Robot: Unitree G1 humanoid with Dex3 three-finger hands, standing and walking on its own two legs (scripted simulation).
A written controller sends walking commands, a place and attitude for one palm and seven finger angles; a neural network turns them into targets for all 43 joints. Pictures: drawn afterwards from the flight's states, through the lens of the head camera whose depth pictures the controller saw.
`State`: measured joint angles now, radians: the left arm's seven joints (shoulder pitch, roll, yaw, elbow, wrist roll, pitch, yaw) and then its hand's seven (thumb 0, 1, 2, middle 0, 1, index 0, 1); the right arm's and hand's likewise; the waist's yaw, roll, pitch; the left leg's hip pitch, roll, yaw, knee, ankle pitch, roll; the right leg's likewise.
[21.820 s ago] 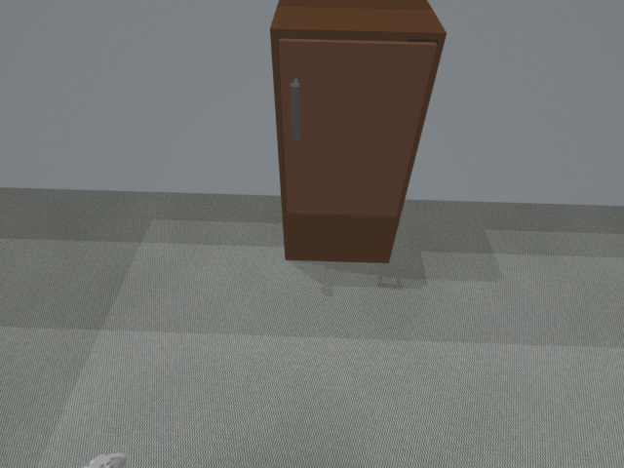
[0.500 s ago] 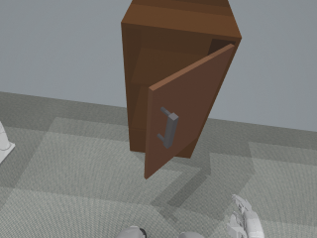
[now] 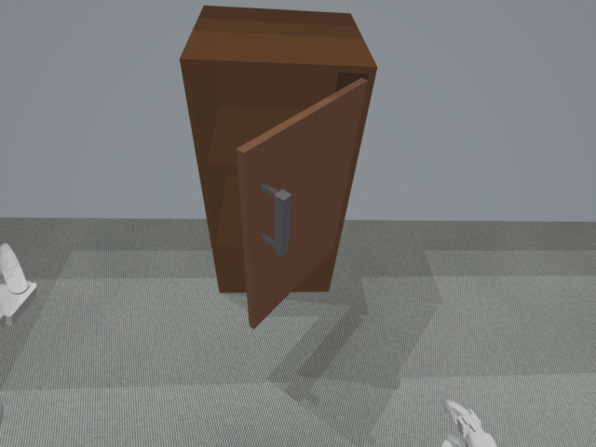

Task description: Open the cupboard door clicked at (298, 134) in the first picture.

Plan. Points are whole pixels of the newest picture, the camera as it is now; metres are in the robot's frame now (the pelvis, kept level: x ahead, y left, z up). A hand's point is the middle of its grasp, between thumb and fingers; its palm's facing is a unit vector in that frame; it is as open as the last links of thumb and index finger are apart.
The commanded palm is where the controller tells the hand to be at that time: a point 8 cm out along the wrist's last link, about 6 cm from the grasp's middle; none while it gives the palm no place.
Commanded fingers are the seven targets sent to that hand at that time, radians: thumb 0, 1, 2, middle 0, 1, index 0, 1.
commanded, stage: stop stepping back and stand still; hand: left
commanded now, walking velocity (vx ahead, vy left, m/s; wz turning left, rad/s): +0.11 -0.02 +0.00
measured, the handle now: (273, 220) +0.54 +0.06 -0.04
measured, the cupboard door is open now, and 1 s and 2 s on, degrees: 48 48 48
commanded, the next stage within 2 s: let the arm hang, fingers relaxed in 1.52 s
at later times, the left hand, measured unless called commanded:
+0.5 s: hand (34, 332) +0.19 +0.26 +0.16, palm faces +0.46 -0.80 -0.39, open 7.4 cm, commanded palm +0.12 +0.30 +0.19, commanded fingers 0.00 0.90 0.90 -0.20 -0.30 -0.20 -0.30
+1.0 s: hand out of the picture +0.17 +0.28 +0.17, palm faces +0.40 -0.78 -0.47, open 7.4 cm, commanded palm +0.11 +0.32 +0.19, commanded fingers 0.00 0.90 0.90 -0.20 -0.30 -0.20 -0.30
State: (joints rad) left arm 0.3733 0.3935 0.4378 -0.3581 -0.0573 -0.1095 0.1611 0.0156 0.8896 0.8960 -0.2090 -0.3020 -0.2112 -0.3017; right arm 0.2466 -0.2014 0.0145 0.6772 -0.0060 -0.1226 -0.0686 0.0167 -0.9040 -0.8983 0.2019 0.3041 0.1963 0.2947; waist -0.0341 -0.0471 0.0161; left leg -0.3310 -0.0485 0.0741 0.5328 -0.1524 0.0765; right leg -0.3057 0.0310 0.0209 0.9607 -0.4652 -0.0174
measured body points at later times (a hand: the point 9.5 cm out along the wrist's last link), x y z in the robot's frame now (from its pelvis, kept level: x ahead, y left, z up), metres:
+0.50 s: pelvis -0.01 +0.00 +0.01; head -0.01 +0.00 +0.46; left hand +0.16 +0.30 +0.18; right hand +0.15 -0.26 -0.08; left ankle -0.01 +0.14 -0.73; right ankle -0.02 -0.10 -0.73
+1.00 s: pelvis -0.02 +0.02 +0.01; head +0.00 +0.02 +0.46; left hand +0.15 +0.32 +0.19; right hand +0.13 -0.21 -0.08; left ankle -0.01 +0.14 -0.73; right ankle -0.02 -0.10 -0.73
